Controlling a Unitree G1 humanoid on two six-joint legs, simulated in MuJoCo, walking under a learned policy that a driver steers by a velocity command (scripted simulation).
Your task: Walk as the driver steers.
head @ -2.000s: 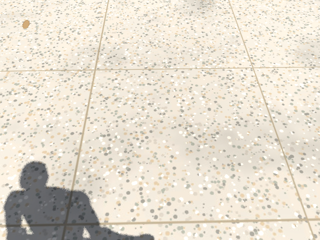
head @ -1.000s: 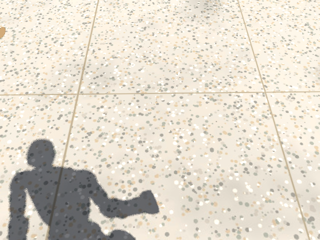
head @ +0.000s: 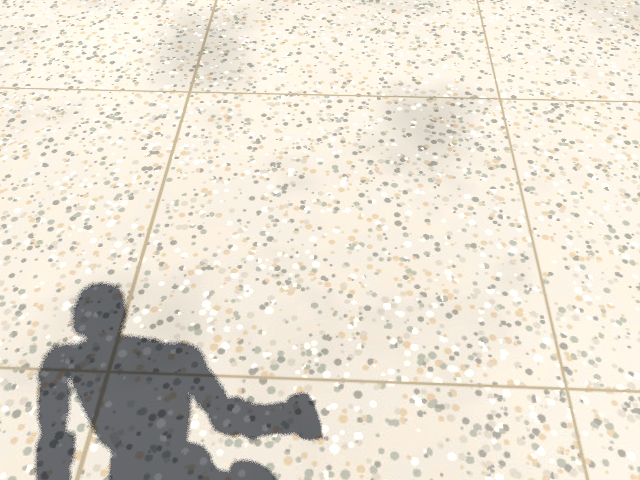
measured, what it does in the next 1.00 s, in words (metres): walks ahead, turning right: left foot, then right foot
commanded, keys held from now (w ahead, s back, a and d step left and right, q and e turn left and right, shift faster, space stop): w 0.34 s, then w+e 0.66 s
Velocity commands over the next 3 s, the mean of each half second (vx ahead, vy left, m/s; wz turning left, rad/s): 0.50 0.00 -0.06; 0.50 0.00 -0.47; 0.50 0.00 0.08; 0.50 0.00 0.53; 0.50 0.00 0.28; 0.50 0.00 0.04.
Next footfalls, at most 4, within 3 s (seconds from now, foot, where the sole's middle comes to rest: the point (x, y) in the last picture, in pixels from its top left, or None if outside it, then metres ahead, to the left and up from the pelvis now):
0.10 left None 0.23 0.10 -0.78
0.68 right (390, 464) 0.51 -0.07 -0.78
1.24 left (368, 317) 0.86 -0.02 -0.78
1.76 right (458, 245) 1.10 -0.25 -0.78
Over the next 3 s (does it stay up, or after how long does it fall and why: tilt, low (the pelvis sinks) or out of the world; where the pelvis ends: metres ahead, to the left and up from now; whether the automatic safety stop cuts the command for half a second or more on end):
stays up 1.58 -0.07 0.00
